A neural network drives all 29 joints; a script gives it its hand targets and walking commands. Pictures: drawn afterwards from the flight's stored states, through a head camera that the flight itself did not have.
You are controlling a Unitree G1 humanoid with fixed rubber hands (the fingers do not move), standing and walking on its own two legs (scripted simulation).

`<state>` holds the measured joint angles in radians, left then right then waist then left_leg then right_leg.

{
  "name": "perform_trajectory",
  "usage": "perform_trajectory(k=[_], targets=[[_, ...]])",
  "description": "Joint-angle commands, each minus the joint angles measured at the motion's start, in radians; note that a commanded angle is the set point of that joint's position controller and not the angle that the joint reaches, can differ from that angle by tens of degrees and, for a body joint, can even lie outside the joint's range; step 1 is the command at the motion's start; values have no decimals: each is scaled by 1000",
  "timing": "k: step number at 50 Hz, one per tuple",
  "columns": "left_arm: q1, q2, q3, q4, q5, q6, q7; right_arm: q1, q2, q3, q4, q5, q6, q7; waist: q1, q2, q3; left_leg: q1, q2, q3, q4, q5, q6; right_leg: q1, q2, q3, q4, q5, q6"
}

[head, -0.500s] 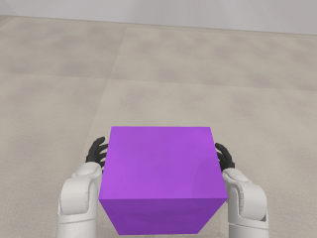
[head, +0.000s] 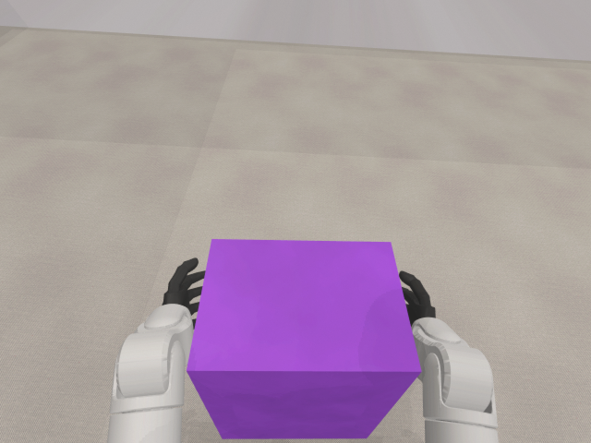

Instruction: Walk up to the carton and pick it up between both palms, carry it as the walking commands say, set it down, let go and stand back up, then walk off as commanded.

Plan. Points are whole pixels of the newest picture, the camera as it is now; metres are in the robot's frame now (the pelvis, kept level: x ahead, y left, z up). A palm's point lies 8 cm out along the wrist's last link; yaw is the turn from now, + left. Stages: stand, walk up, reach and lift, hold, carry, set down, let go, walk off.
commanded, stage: carry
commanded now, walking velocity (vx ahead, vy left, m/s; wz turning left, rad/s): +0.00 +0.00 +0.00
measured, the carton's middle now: (298, 350) +0.25 +0.00 +0.00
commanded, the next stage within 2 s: hold in 0.94 s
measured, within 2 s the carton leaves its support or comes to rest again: neither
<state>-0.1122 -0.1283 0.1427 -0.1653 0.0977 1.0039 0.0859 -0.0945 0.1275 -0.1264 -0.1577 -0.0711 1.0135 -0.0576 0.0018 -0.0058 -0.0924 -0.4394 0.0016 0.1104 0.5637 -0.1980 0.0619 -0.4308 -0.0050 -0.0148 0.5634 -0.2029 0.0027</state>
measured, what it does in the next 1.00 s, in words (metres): stands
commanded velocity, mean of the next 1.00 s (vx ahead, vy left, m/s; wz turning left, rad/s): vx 0.00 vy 0.00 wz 0.00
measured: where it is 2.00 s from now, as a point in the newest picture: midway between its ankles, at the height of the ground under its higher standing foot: outside the picture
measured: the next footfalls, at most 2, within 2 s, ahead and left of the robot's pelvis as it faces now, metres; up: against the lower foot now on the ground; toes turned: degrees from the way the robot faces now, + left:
none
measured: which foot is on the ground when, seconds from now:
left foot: down 0.00-1.00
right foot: down 0.00-1.00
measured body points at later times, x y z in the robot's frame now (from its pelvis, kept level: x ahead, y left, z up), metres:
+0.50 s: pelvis +0.02 +0.00 +0.00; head +0.02 +0.01 +0.45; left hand +0.30 +0.16 +0.03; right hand +0.29 -0.15 +0.03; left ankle +0.06 +0.08 -0.73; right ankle +0.05 -0.12 -0.73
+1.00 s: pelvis +0.03 +0.01 +0.00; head +0.02 +0.01 +0.45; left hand +0.31 +0.17 +0.02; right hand +0.30 -0.14 +0.02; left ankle +0.06 +0.08 -0.73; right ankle +0.05 -0.12 -0.73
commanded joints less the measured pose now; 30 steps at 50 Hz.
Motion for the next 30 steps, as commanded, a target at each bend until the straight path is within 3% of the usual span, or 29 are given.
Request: perform_trajectory(k=[1, 2, 3, 4, 5, 6, 7, 8, 9, 10, 11, 13, 14, 16, 17, 18, 19, 20, 21, 22, 23, 24, 25, 26, 27, 28, 29, 30], targets=[[-517, -755, -659, -201, -286, -28, -210, -562, 770, 651, -246, 261, -44, 166, -4, -36, -334, 168, 138, -188, -140, -60, 16, 123, -77, 90, -80, 27, -47], [-526, -760, -648, -172, -278, -34, -214, -529, 765, 619, -204, 235, -48, 165, -2, -3, -360, 175, 137, -180, -136, -52, 16, 135, -87, 93, -78, 31, -50], [-520, -734, -645, -184, -270, -35, -211, -513, 745, 608, -211, 234, -57, 166, 0, 78, -375, 195, 142, -184, -148, -49, 17, 134, -95, 104, -66, 59, -59], [-478, -700, -557, -42, -194, -63, -211, -490, 726, 531, -60, 159, -82, 167, 0, 16, -391, 205, 128, -155, -94, -12, 0, 150, -106, 106, -74, 94, -52], [-535, -739, -652, -203, -272, -64, -209, -524, 746, 615, -231, 232, -84, 164, -3, 40, -376, 199, 134, -168, -121, 14, 1, 147, -91, 88, -58, 77, -48], [-526, -712, -628, -204, -252, -76, -207, -505, 729, 595, -197, 201, -91, 161, -2, 27, -365, 198, 136, -153, -90, 71, 6, 149, -104, 107, -67, 122, -45], [-528, -735, -679, -246, -287, -56, -200, -494, 757, 644, -243, 251, -69, 162, -3, 19, -365, 223, 140, -150, -81, 158, 6, 129, -99, 92, -42, 150, -42], [-471, -678, -573, -67, -195, -76, -203, -444, 717, 540, -56, 167, -92, 168, -3, 28, -390, 235, 137, -138, -78, 141, 0, 153, -98, 97, -35, 157, -47], [-471, -694, -613, -142, -223, -76, -199, -485, 720, 580, -159, 198, -97, 165, -2, 55, -384, 242, 146, -152, -84, 139, 8, 149, -102, 112, -48, 168, -49], [-475, -651, -551, -76, -171, -110, -199, -448, 691, 524, -52, 144, -125, 165, -1, 52, -386, 238, 148, -145, -85, 185, 3, 166, -99, 78, -28, 143, -42], [-536, -707, -656, -247, -262, -105, -197, -498, 727, 618, -220, 224, -123, 162, -1, 39, -361, 214, 147, -147, -103, 167, 1, 154, -95, 78, -21, 116, -40], [-446, -685, -577, -86, -197, -103, -198, -522, 696, 578, -164, 180, -124, 159, -2, -39, -354, 212, 152, -161, -81, 131, 17, 148, -96, 97, -55, 114, -41], [-494, -686, -602, -142, -219, -118, -200, -507, 695, 582, -163, 182, -134, 158, -6, -48, -375, 214, 139, -145, -70, 134, 7, 172, -109, 92, -47, 161, -42], [-441, -666, -550, -26, -171, -131, -197, -492, 679, 541, -93, 151, -150, 153, -4, -29, -343, 202, 127, -142, -68, 64, 9, 157, -103, 114, -65, 150, -49], [-478, -669, -612, -158, -218, -127, -198, -486, 678, 607, -184, 186, -144, 154, -5, -10, -361, 228, 139, -134, -57, 88, 10, 154, -109, 116, -56, 170, -53], [-525, -693, -615, -142, -235, -134, -200, -480, 708, 577, -130, 180, -148, 155, -4, -27, -374, 195, 138, -149, -74, 119, 12, 201, -109, 96, -48, 174, -50], [-470, -665, -600, -118, -206, -133, -196, -465, 684, 573, -130, 173, -154, 157, -5, 38, -393, 201, 139, -148, -71, 125, 9, 211, -110, 95, -31, 187, -50], [-470, -678, -610, -135, -217, -135, -196, -499, 679, 587, -184, 193, -154, 157, -4, 15, -352, 211, 138, -149, -87, 126, 8, 162, -95, 83, -23, 124, -43], [-492, -643, -543, -58, -156, -159, -193, -479, 650, 512, -68, 134, -177, 159, 1, 82, -348, 225, 152, -167, -102, 109, 5, 141, -88, 80, -25, 69, -46], [-466, -645, -571, -61, -161, -156, -191, -489, 668, 535, -84, 157, -179, 164, 3, 117, -344, 222, 149, -160, -112, 61, 0, 133, -97, 88, -30, 57, -44], [-502, -666, -601, -134, -198, -162, -195, -509, 676, 563, -143, 171, -182, 160, -1, 50, -295, 214, 142, -144, -114, -20, -3, 104, -97, 91, -69, 33, -43], [-528, -685, -686, -279, -275, -126, -192, -553, 717, 680, -291, 261, -143, 159, -4, -26, -244, 160, 153, -170, -138, -49, 7, 106, -86, 77, -74, 21, -34], [-540, -681, -700, -280, -274, -100, -189, -524, 709, 657, -263, 247, -113, 158, -7, 45, -270, 171, 160, -178, -153, -58, 10, 125, -87, 74, -61, 12, -33], [-456, -632, -555, -25, -169, -107, -195, -444, 693, 537, -8, 149, -119, 158, -4, -39, -310, 195, 144, -167, -130, -61, 10, 153, -82, 77, -65, 27, -39], [-436, -632, -549, -14, -165, -124, -196, -450, 649, 530, -52, 145, -139, 152, -4, -7, -329, 215, 143, -167, -122, -25, 10, 149, -84, 91, -65, 64, -44], [-487, -654, -615, -157, -219, -133, -195, -493, 673, 588, -177, 199, -151, 157, -3, 43, -331, 216, 157, -177, -140, 23, 11, 152, -92, 83, -54, 58, -44], [-448, -636, -565, -47, -175, -139, -196, -441, 659, 532, -52, 153, -157, 160, -2, 65, -316, 212, 161, -168, -153, 32, 8, 159, -83, 64, -41, 39, -36], [-524, -659, -620, -170, -229, -151, -190, -525, 676, 571, -168, 198, -171, 157, 2, 86, -344, 217, 152, -160, -133, 90, 10, 159, -99, 83, -39, 76, -38]])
